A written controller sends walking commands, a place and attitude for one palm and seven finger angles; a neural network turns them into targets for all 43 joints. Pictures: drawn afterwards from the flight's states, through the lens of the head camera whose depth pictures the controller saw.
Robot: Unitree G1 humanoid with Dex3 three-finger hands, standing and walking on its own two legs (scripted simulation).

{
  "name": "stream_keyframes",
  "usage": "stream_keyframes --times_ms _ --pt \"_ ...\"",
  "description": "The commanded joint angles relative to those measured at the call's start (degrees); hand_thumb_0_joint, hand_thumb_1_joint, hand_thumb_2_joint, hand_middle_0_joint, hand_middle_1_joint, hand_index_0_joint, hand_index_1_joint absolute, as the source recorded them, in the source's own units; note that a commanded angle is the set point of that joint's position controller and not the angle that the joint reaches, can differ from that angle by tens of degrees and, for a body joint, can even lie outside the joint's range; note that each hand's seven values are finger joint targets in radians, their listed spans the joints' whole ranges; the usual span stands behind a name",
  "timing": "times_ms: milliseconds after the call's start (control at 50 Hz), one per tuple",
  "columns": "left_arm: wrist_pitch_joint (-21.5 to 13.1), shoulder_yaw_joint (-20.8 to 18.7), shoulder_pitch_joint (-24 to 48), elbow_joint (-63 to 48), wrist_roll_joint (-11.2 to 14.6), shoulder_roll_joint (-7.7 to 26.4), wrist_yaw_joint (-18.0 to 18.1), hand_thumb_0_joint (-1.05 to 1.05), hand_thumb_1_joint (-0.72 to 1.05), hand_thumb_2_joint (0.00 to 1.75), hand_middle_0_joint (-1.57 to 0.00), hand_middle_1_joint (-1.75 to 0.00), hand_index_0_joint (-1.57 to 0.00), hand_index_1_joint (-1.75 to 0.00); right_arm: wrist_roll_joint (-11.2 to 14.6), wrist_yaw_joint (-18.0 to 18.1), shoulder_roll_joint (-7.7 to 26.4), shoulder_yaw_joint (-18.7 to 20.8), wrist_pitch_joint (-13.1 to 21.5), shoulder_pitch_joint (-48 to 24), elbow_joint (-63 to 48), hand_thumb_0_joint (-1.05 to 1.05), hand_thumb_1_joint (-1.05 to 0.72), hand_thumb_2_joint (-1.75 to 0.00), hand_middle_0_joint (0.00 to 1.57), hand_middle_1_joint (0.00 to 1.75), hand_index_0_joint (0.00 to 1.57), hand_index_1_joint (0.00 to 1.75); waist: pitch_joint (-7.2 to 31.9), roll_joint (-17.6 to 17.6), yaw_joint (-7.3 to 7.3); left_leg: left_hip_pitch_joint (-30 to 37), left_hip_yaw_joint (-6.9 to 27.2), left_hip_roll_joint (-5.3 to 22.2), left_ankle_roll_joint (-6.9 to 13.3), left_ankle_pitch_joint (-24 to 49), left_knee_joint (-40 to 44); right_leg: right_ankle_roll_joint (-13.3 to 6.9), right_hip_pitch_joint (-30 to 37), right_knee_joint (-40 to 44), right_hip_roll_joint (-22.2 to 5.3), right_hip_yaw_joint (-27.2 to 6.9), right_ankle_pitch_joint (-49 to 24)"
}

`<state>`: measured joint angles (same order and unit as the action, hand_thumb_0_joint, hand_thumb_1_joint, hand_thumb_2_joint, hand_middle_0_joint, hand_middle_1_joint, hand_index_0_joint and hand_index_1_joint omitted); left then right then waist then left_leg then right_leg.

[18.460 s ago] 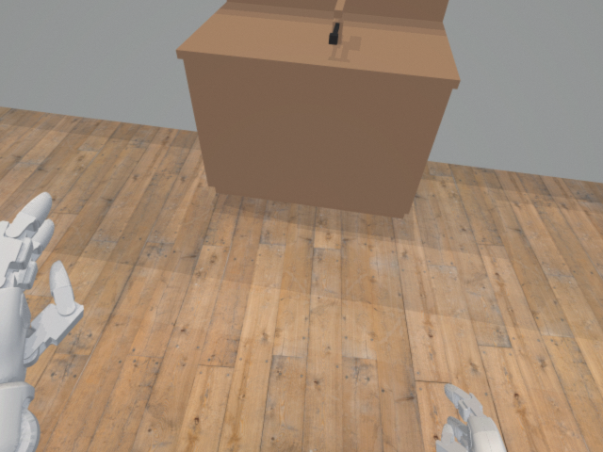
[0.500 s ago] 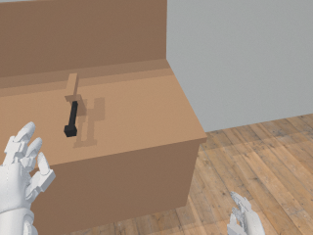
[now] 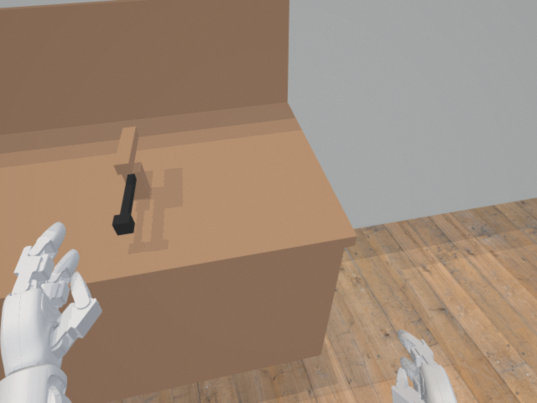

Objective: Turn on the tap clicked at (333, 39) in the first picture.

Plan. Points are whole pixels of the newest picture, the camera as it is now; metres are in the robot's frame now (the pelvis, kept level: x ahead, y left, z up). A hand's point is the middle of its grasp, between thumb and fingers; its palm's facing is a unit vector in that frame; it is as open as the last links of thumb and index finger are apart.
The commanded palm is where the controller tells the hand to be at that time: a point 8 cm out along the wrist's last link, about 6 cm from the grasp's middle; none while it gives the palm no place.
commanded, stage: turn the palm inward beside the body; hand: left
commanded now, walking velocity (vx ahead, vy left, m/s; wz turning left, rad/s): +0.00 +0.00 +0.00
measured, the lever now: (123, 224) +0.38 +0.32 +0.05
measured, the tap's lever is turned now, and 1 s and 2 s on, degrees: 0 0 0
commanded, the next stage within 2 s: reach beside the lever's end, fingers flat in 0.34 s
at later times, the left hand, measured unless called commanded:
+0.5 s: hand (111, 300) +0.19 +0.21 +0.14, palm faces +0.49 -0.87 -0.11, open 7.4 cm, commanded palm +0.14 +0.26 +0.15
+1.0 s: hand (98, 283) +0.22 +0.26 +0.11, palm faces +0.52 -0.85 -0.10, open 7.5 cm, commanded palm +0.19 +0.30 +0.12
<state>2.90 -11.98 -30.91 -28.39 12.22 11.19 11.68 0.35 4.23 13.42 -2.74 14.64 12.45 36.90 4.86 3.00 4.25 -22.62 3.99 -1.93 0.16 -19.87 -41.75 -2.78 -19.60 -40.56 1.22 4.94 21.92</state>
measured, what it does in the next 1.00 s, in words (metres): stands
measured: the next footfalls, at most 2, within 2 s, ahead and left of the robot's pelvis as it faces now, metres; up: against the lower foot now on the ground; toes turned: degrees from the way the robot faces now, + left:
none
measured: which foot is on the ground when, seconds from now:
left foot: down 0.00-1.00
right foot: down 0.00-1.00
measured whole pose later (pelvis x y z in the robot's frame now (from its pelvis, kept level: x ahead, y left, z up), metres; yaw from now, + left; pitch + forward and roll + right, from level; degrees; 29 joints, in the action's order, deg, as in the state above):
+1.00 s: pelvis +0.00 -0.01 +0.00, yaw +0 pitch +3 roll +0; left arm -2.7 -17.8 -19.2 -10.3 13.9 12.7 8.9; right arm 0.8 4.7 14.4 -1.5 15.4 12.2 39.2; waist 4.2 2.7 3.1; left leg -24.3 4.1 -1.4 -0.4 -19.5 -41.1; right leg -3.4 -21.5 -40.1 1.8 5.0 21.6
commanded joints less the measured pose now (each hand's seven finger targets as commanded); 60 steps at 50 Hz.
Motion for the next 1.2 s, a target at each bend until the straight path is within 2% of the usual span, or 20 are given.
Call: stream_keyframes --times_ms 0,100,140,160,220,380,440,500,520,580,620,700,780,860,920,960,1020,1060,1120,1180 --pt "-3.7 -4.3 3.9 -12.7 -0.2 7.1 0.1 0.00 0.90 0.90 -0.20 -0.30 -0.20 -0.30 0.1 0.7 6.2 2.3 3.7 -7.9 -9.9 0.00 -0.90 -0.90 0.20 0.30 0.20 0.30 1.5 -2.0 -0.26 1.1 0.2 0.4 1.4 6.1 7.2 1.7 -0.8 9.1 -1.3 -2.1 -6.6" --pt "-3.3 -5.1 3.8 -12.2 0.1 7.5 0.0 0.00 0.90 0.90 -0.20 -0.30 -0.20 -0.30 0.2 0.8 6.1 2.4 3.8 -7.9 -9.9 0.00 -0.90 -0.90 0.20 0.30 0.20 0.30 1.7 -3.3 0.04 0.9 -0.3 0.1 1.7 6.8 6.7 2.0 0.1 9.9 -1.6 -3.0 -7.9" --pt "-4.0 -4.9 4.2 -13.6 -0.3 7.4 0.2 0.00 0.90 0.90 -0.20 -0.30 -0.20 -0.30 0.2 0.6 5.9 2.4 3.9 -7.7 -9.9 0.00 -0.90 -0.90 0.20 0.30 0.20 0.30 2.7 -0.7 0.10 2.0 -0.4 0.0 1.5 7.8 6.7 1.8 0.4 9.4 -1.7 -3.0 -9.1" --pt "-4.2 -5.0 3.6 -12.8 -0.2 7.5 0.2 0.00 0.90 0.90 -0.20 -0.30 -0.20 -0.30 0.2 0.5 6.0 2.5 4.1 -7.4 -10.0 0.00 -0.90 -0.90 0.20 0.30 0.20 0.30 2.5 -3.1 -0.11 1.4 -0.4 0.1 1.6 8.0 6.4 2.0 0.3 9.4 -1.7 -3.0 -9.8" --pt "-4.5 -5.9 3.3 -12.3 -0.1 8.2 0.1 0.00 0.90 0.90 -0.20 -0.30 -0.20 -0.30 0.2 0.5 6.2 2.6 4.1 -7.1 -9.6 0.00 -0.90 -0.90 0.20 0.30 0.20 0.30 2.6 -1.5 0.11 1.1 -0.8 -0.1 1.7 8.3 5.9 2.1 0.6 9.6 -1.9 -3.4 -10.8" --pt "-4.9 -5.2 3.2 -12.4 0.3 7.4 -0.5 0.00 0.90 0.90 -0.20 -0.30 -0.20 -0.30 0.2 0.5 6.2 2.7 4.3 -6.9 -9.9 0.00 -0.90 -0.90 0.20 0.30 0.20 0.30 3.1 -3.6 -0.19 1.1 -1.0 -0.2 1.9 9.7 5.3 2.6 1.4 9.4 -2.3 -4.0 -14.5" --pt "-5.2 -5.1 2.9 -12.0 0.0 7.2 -0.4 0.00 0.90 0.90 -0.20 -0.30 -0.20 -0.30 0.3 0.4 6.0 2.7 4.3 -6.6 -9.7 0.00 -0.90 -0.90 0.20 0.30 0.20 0.30 3.2 -1.4 -0.01 1.4 -1.2 -0.3 1.7 10.3 5.3 2.4 1.4 9.0 -2.3 -3.8 -14.9" --pt "-5.4 -7.3 2.8 -8.3 0.7 8.1 -0.6 0.00 0.90 0.90 -0.20 -0.30 -0.20 -0.30 0.2 0.5 6.4 3.0 3.9 -6.5 -9.4 0.00 -0.90 -0.90 0.20 0.30 0.20 0.30 2.9 -5.5 -0.02 0.1 -1.1 -0.2 1.8 10.1 5.1 2.8 1.6 9.2 -2.3 -4.1 -16.0" --pt "-5.5 -8.0 2.9 -7.7 0.5 8.8 -0.8 0.00 0.90 0.90 -0.20 -0.30 -0.20 -0.30 0.5 0.5 6.3 3.1 3.7 -6.6 -9.1 0.00 -0.90 -0.90 0.20 0.30 0.20 0.30 2.5 -3.7 0.13 0.4 -1.3 -0.2 1.8 10.3 5.3 2.6 1.6 9.3 -2.3 -4.1 -16.2" --pt "-6.3 -6.5 8.8 -7.1 0.9 8.0 -1.3 0.00 0.90 0.90 -0.20 -0.30 -0.20 -0.30 0.5 0.8 6.3 2.9 3.8 -7.0 -9.0 0.00 -0.90 -0.90 0.20 0.30 0.20 0.30 1.5 -2.8 -1.01 0.4 -1.3 -0.3 1.9 8.5 5.2 2.7 0.0 9.8 -2.3 -4.5 -13.4" --pt "-7.0 -9.0 10.4 -5.5 0.8 10.3 -1.1 0.00 0.90 0.90 -0.20 -0.30 -0.20 -0.30 0.5 1.0 6.5 3.0 4.0 -6.9 -8.3 0.00 -0.90 -0.90 0.20 0.30 0.20 0.30 1.8 -2.6 -0.79 0.1 -1.0 -0.3 1.8 7.9 5.5 2.6 0.1 10.0 -2.2 -4.6 -11.9" --pt "-8.3 -9.3 12.3 -2.1 1.2 10.4 -2.1 0.00 0.90 0.90 -0.20 -0.30 -0.20 -0.30 0.4 1.0 6.6 3.1 4.3 -6.7 -7.7 0.00 -0.90 -0.90 0.20 0.30 0.20 0.30 3.7 -3.2 -1.17 0.1 -1.2 -0.4 1.7 8.2 5.1 2.8 0.8 9.8 -2.4 -5.1 -13.2" --pt "-9.0 -9.2 13.2 0.4 1.5 10.0 -3.0 0.00 0.90 0.90 -0.20 -0.30 -0.20 -0.30 0.5 1.0 6.6 3.1 4.3 -7.0 -7.4 0.00 -0.90 -0.90 0.20 0.30 0.20 0.30 3.8 -1.1 -0.96 0.2 -1.3 -0.4 1.6 8.7 5.7 2.4 1.0 9.6 -2.3 -4.8 -13.3" --pt "-9.4 -10.6 16.3 3.7 1.8 11.0 -2.8 0.00 0.90 0.90 -0.20 -0.30 -0.20 -0.30 0.6 1.1 6.8 3.2 4.1 -7.1 -7.2 0.00 -0.90 -0.90 0.20 0.30 0.20 0.30 3.1 -2.9 -1.35 -0.8 -1.1 -0.4 1.6 7.4 5.9 2.5 0.2 9.8 -2.0 -4.7 -11.1" --pt "-10.3 -11.3 19.0 4.8 1.2 12.2 -2.3 0.00 0.90 0.90 -0.20 -0.29 -0.20 -0.29 0.6 1.1 7.0 3.3 4.2 -7.1 -6.9 0.00 -0.90 -0.90 0.20 0.30 0.20 0.30 3.7 0.2 -1.26 -0.4 -1.0 -0.4 1.5 6.8 6.2 2.1 -0.4 9.5 -1.8 -4.5 -9.6" --pt "-10.6 -10.2 21.6 7.0 0.9 11.5 -2.1 0.00 0.90 0.90 -0.19 -0.28 -0.19 -0.28 0.6 1.0 7.1 3.2 4.0 -7.2 -6.7 0.00 -0.90 -0.90 0.20 0.30 0.20 0.30 3.6 -1.6 -1.94 -0.5 -0.6 -0.2 1.5 6.3 6.4 2.0 -1.0 9.2 -1.5 -4.0 -8.6" --pt "-11.4 -11.5 22.4 8.4 0.4 12.8 -2.0 0.00 0.90 0.90 -0.19 -0.28 -0.19 -0.28 0.4 0.9 7.4 3.5 4.0 -6.7 -6.5 0.00 -0.90 -0.90 0.20 0.30 0.20 0.30 6.1 -0.6 -1.43 0.2 -0.6 -0.1 1.3 8.0 6.3 1.7 0.0 8.4 -1.4 -3.8 -10.5" --pt "-11.5 -9.1 23.7 9.3 0.1 11.1 -2.2 0.00 0.90 0.90 -0.19 -0.27 -0.19 -0.27 0.4 0.7 7.4 3.3 3.8 -6.8 -6.8 0.00 -0.90 -0.90 0.20 0.30 0.20 0.30 6.0 0.1 -1.88 0.3 -0.6 -0.1 1.2 8.1 6.4 1.7 -0.7 7.9 -1.3 -3.6 -10.6" --pt "-11.5 -12.7 24.3 12.9 0.0 13.9 -1.7 0.00 0.90 0.90 -0.19 -0.26 -0.19 -0.26 0.4 0.7 7.7 3.6 3.0 -6.6 -6.3 0.00 -0.90 -0.90 0.20 0.30 0.20 0.30 6.0 -1.3 -1.54 -0.8 -0.6 0.0 1.1 8.2 6.4 1.6 -0.4 7.9 -1.2 -3.5 -10.7" --pt "-12.5 -11.5 25.7 12.3 -0.1 12.5 -1.7 0.00 0.90 0.90 -0.19 -0.26 -0.19 -0.26 0.1 0.3 7.6 3.8 2.7 -6.4 -6.8 0.00 -0.90 -0.90 0.20 0.30 0.20 0.30 7.9 0.0 -1.54 0.3 -0.6 0.2 0.7 10.5 6.1 1.4 -0.1 6.7 -0.9 -3.0 -12.7"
